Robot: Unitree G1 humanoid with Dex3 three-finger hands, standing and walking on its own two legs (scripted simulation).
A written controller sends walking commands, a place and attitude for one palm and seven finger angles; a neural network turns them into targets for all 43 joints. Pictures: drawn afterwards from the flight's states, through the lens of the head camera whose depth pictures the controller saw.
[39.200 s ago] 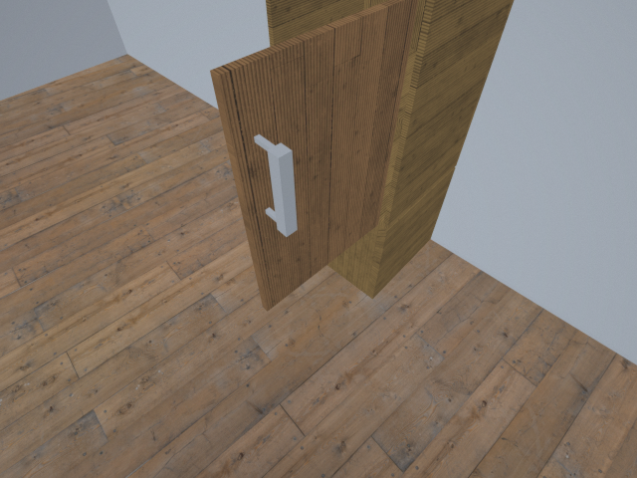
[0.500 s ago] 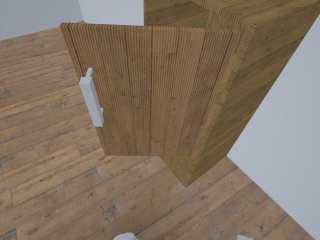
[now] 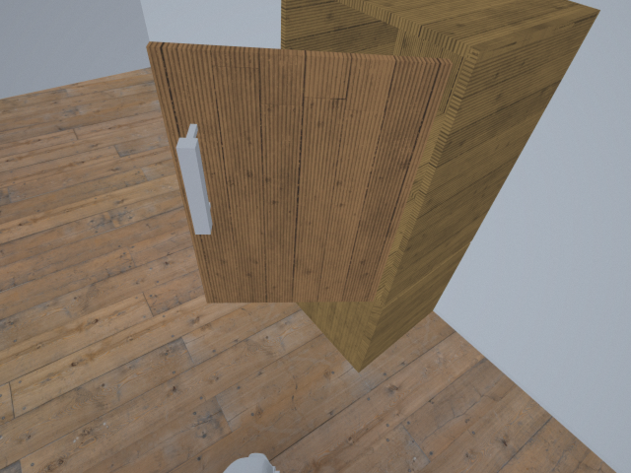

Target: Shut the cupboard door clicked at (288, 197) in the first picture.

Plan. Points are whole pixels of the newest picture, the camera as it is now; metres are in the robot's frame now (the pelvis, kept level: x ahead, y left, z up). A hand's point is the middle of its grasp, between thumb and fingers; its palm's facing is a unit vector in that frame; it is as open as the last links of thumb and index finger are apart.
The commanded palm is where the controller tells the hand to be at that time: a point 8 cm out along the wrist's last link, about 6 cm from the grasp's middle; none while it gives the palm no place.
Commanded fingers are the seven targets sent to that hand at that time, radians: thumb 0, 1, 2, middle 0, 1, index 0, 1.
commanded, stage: come to a stop and stand still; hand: left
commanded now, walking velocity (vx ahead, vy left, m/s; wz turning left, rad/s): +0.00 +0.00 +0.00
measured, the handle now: (198, 181) +0.52 +0.20 +0.08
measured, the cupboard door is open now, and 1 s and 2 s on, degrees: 54 54 54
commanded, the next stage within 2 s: look again from close up in 0.92 s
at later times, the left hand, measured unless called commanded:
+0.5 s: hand out of the picture -0.03 +0.28 -0.15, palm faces +0.02 -0.96 -0.27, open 7.4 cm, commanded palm none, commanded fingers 0.00 0.90 0.90 -0.20 -0.30 -0.20 -0.30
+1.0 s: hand out of the picture -0.12 +0.22 -0.16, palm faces +0.00 -0.99 -0.12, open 7.3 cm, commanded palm none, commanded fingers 0.00 0.90 0.90 -0.20 -0.30 -0.20 -0.30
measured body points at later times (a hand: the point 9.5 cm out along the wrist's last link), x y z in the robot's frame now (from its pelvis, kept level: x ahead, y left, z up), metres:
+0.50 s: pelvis -0.07 +0.05 +0.02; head -0.08 +0.08 +0.47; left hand -0.03 +0.33 -0.13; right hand +0.03 -0.23 -0.09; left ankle +0.04 +0.12 -0.71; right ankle -0.06 -0.10 -0.70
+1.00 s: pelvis -0.10 +0.06 +0.03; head -0.10 +0.09 +0.47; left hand -0.12 +0.27 -0.14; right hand -0.14 -0.16 -0.13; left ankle -0.01 +0.13 -0.71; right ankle -0.12 -0.05 -0.71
